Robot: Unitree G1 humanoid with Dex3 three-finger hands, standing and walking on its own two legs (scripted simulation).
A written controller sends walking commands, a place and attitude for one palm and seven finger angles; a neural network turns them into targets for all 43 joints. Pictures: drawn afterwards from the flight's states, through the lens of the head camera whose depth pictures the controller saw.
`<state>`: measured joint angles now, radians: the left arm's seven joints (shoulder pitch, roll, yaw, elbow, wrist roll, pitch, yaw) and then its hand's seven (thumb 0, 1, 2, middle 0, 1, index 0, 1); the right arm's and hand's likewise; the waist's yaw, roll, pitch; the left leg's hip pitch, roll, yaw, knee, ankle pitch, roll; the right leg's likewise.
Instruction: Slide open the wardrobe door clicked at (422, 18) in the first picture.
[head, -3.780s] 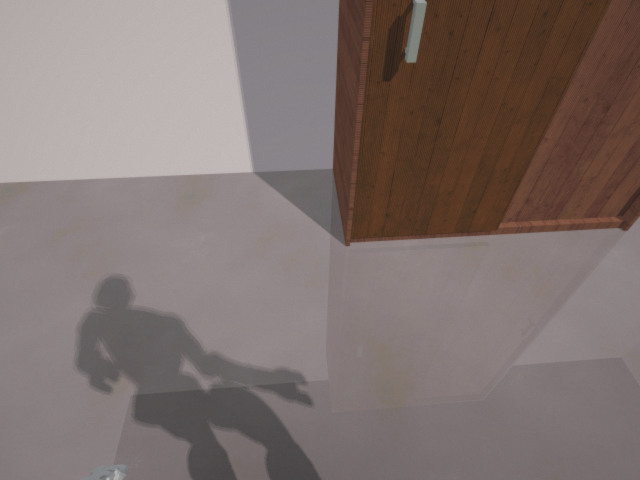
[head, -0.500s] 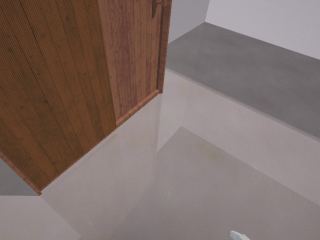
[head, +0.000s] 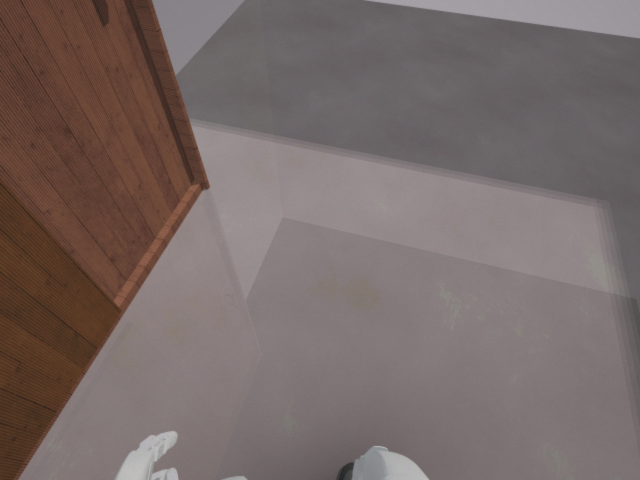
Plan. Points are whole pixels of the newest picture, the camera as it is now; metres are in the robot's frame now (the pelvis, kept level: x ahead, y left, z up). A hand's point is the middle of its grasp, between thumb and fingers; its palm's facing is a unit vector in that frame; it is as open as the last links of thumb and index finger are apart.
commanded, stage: turn to face it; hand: left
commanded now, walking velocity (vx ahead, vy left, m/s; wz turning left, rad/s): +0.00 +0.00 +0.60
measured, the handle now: out of the picture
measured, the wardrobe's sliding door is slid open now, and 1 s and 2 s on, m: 0.00 0.00 0.00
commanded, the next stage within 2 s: none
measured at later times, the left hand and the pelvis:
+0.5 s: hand (136, 469) +0.15 +0.26 -0.16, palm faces +0.22 -0.96 -0.17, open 7.4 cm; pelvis +0.11 +0.06 +0.02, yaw +10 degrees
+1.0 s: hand (150, 476) +0.14 +0.22 -0.11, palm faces +0.46 -0.84 -0.28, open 7.4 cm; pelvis +0.13 +0.00 +0.02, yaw +28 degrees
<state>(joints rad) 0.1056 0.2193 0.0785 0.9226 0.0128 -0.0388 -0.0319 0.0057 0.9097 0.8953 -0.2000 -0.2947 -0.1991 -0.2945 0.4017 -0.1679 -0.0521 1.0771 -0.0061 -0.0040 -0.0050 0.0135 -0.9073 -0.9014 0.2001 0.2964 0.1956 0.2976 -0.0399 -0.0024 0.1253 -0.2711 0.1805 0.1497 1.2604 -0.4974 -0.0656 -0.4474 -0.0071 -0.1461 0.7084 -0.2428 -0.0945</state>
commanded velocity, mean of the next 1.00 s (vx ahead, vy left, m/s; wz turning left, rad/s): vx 0.00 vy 0.00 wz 0.60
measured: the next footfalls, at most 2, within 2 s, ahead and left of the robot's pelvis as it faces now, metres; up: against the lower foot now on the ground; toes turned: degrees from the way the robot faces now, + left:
left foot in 0.32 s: +0.18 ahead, +0.14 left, +0.00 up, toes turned +16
right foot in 0.90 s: +0.23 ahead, -0.10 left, +0.00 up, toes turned +24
